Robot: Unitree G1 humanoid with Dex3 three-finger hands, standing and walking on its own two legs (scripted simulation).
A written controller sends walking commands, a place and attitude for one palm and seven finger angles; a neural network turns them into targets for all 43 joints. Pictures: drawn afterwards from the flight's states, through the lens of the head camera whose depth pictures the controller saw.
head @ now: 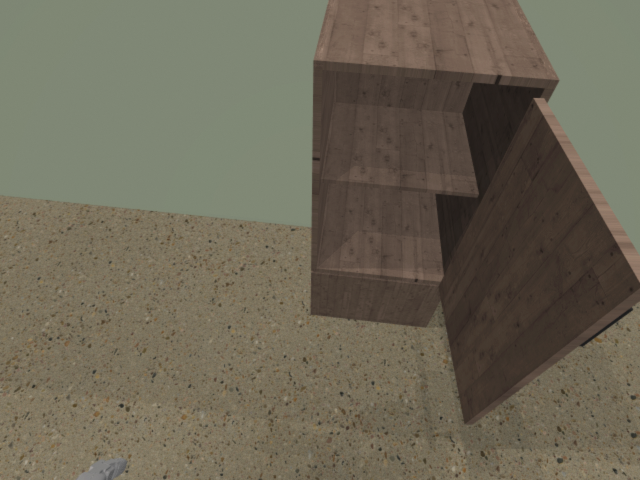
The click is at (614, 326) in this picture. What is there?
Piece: cupboard door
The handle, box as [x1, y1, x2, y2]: [580, 307, 632, 345]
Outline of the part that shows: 632,308 631,307 580,345 585,344 629,312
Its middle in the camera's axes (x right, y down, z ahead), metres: +0.39 +0.13 +0.57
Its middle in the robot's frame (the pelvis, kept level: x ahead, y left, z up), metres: +0.36 -0.37 -0.04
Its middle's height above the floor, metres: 0.73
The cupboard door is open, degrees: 95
